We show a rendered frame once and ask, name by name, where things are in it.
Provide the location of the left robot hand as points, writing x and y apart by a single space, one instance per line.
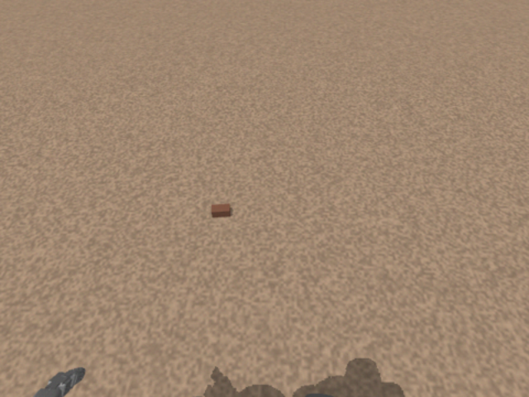
61 383

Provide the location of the small box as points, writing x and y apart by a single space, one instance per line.
221 210

